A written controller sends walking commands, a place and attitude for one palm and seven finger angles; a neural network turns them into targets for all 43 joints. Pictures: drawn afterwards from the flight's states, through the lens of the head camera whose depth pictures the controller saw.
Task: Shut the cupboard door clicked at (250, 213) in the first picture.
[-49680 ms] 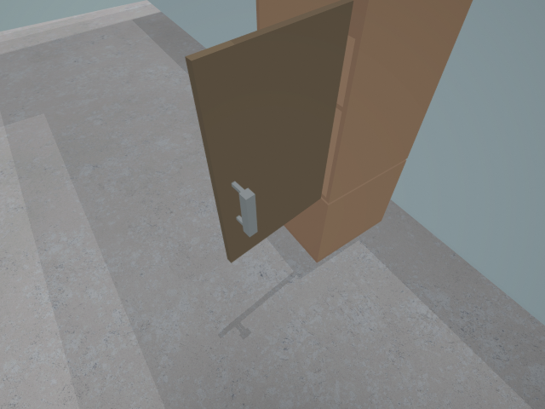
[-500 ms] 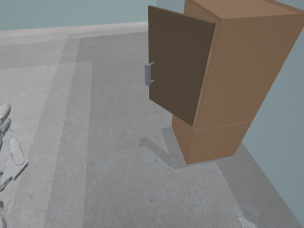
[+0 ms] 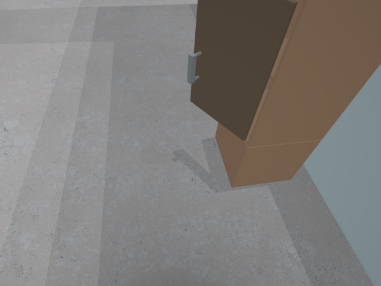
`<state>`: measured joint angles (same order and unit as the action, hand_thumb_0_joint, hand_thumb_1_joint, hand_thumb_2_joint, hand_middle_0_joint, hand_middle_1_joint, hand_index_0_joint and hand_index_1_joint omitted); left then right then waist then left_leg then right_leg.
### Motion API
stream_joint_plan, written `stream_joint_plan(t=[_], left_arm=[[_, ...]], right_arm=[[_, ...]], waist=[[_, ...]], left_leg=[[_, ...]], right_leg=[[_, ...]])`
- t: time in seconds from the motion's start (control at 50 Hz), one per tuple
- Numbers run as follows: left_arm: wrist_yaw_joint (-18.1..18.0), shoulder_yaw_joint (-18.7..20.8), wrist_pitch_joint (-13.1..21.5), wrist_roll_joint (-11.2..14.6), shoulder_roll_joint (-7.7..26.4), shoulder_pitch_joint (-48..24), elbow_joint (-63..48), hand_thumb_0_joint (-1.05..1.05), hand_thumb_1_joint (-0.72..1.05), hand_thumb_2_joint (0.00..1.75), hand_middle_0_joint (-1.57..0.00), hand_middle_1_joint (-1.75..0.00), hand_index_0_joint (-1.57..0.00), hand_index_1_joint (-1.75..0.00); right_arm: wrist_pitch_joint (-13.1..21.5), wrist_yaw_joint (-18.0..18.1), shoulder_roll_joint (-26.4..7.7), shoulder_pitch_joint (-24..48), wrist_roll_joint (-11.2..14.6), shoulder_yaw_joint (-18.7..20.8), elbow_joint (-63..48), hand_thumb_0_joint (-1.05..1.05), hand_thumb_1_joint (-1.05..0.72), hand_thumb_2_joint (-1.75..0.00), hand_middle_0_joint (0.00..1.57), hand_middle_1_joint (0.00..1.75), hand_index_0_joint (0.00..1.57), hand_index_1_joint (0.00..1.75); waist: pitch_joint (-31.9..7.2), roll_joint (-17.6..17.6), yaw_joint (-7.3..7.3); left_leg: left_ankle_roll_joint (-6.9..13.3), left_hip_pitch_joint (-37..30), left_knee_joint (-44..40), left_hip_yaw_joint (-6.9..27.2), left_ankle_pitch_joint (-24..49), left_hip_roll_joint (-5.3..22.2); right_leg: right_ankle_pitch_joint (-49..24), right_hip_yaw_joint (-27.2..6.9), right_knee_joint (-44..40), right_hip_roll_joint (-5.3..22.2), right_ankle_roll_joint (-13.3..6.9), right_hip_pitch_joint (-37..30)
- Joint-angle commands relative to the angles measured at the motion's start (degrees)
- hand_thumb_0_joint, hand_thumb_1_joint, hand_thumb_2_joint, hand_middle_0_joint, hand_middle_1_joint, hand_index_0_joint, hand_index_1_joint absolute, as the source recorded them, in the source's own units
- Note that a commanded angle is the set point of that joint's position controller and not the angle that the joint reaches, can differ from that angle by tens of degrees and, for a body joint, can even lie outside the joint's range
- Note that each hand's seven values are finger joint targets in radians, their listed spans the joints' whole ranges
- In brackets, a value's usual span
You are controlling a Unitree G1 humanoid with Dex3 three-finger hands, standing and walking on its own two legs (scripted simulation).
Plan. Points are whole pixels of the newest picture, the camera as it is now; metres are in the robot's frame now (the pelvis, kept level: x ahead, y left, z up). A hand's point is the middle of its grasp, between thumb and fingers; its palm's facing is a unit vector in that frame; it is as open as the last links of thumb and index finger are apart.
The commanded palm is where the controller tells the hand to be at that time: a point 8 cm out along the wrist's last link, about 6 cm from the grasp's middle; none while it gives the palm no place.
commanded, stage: let the arm hang, fingers relaxed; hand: left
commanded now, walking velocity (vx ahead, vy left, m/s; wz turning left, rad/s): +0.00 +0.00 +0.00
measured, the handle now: (195, 67) +0.99 +0.03 -0.11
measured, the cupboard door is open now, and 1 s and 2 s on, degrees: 33 33 33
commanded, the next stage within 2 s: look to check the result in 0.66 s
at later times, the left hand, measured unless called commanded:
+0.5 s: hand out of the picture +0.00 +0.21 -0.17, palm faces -0.01 -0.98 -0.18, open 7.4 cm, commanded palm none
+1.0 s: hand out of the picture +0.02 +0.25 -0.17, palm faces -0.03 -0.97 -0.23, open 7.4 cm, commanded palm none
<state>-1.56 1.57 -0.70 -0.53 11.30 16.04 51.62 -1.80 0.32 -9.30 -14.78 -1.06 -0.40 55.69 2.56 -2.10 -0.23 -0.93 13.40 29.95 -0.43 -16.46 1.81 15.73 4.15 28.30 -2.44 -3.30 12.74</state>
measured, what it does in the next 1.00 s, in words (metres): shifts its weight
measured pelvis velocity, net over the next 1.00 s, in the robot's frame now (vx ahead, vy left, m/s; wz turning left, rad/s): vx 0.00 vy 0.05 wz -0.05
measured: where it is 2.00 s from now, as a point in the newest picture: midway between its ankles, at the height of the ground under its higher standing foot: outside the picture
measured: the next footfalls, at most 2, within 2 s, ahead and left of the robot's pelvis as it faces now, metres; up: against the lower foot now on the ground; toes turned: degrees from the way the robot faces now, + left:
none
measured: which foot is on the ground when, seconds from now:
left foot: down 0.00-1.00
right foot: down 0.00-1.00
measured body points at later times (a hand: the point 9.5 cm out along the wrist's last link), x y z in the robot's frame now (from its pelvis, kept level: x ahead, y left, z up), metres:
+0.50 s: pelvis -0.01 +0.04 +0.01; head -0.01 +0.05 +0.46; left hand +0.00 +0.26 -0.15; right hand -0.02 -0.19 -0.15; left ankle -0.01 +0.13 -0.74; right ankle -0.01 -0.08 -0.74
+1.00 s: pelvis +0.00 +0.05 +0.01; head +0.01 +0.06 +0.46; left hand +0.03 +0.30 -0.15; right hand +0.00 -0.19 -0.14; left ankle -0.01 +0.13 -0.74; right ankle -0.01 -0.08 -0.74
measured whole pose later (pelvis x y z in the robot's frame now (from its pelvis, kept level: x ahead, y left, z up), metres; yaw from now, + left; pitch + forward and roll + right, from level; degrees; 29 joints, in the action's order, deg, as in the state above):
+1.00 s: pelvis +0.00 +0.05 +0.01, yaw -3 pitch -2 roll +0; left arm -1.5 1.2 -0.1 -0.8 12.5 14.2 65.2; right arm 0.8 1.5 -11.3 -14.7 -0.4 0.6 64.2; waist 1.4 -0.8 0.4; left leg 3.5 6.6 20.5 -5.2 -12.6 -2.0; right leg 11.4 -0.7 21.0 1.0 1.1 8.1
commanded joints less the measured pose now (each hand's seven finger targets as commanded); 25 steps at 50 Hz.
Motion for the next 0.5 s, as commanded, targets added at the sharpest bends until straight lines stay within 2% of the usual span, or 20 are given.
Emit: stream_joint_plan(t=[0.0,0.02,0.06,0.16,0.24,0.38,0.48], left_arm=[[-0.11,1.22,1.64,-0.09,6.97,-0.04,0.95,0.00,0.90,0.90,-0.20,-0.30,-0.20,-0.30],[-0.09,1.01,1.63,-0.03,6.85,0.06,2.21,0.00,0.90,0.90,-0.20,-0.30,-0.20,-0.30],[0.00,0.67,1.42,-0.04,6.31,0.33,4.54,0.00,0.90,0.90,-0.20,-0.30,-0.20,-0.30],[0.08,0.07,1.06,-0.09,5.83,0.70,8.52,0.00,0.90,0.90,-0.20,-0.30,-0.20,-0.30],[-0.02,-0.03,1.14,-0.10,5.70,1.27,10.09,0.00,0.90,0.90,-0.20,-0.30,-0.20,-0.30],[-0.18,-0.10,0.95,-0.26,4.95,2.30,11.42,0.00,0.90,0.90,-0.20,-0.30,-0.20,-0.30],[-0.29,-0.05,1.08,-0.32,4.67,2.98,11.97,0.00,0.90,0.90,-0.20,-0.30,-0.20,-0.30]], right_arm=[[2.16,1.51,-7.56,-0.08,0.08,1.76,-1.16,0.00,-0.90,-0.90,0.20,0.30,0.20,0.30],[2.18,1.62,-7.11,-0.89,0.14,1.63,-0.30,0.00,-0.90,-0.90,0.20,0.30,0.20,0.30],[2.07,1.73,-7.26,-0.96,0.17,1.54,1.08,0.00,-0.90,-0.90,0.20,0.30,0.20,0.30],[1.88,1.67,-7.31,-2.44,0.10,1.34,4.12,0.00,-0.90,-0.90,0.20,0.30,0.20,0.30],[2.11,1.68,-7.35,-3.15,0.11,1.34,5.46,0.00,-0.90,-0.90,0.20,0.30,0.20,0.30],[2.30,1.77,-7.02,-4.00,0.12,1.35,6.64,0.00,-0.90,-0.90,0.20,0.30,0.20,0.30],[2.57,1.89,-6.75,-4.55,0.20,1.48,7.11,0.00,-0.90,-0.90,0.20,0.30,0.20,0.30]], waist=[[-6.15,8.52,0.15],[-5.88,6.80,0.27],[-2.83,4.40,0.09],[2.36,1.97,0.27],[1.23,1.47,0.30],[3.23,2.22,0.22],[2.42,3.01,0.27]], left_leg=[[2.15,-3.94,-6.34,3.16,18.00,4.50],[2.20,-3.60,-7.43,3.25,17.42,4.83],[2.32,-2.85,-9.60,3.40,12.52,4.73],[2.60,-1.52,-13.13,3.66,5.04,4.33],[2.74,-2.54,-13.78,3.49,4.66,4.33],[2.97,-1.42,-15.25,3.69,2.28,4.29],[3.12,-1.87,-15.20,3.61,3.10,4.35]], right_leg=[[-18.97,-8.54,-6.62,7.61,0.38,-6.36],[-18.56,-8.19,-7.12,7.61,0.37,-7.25],[-14.08,-8.36,-9.07,7.34,0.56,-6.08],[-5.64,-9.06,-12.13,7.14,0.87,-3.51],[-5.64,-9.15,-12.05,7.17,1.02,-3.70],[-5.48,-9.00,-11.08,6.93,1.30,-2.38],[-6.54,-8.85,-10.46,6.99,1.35,-2.50]])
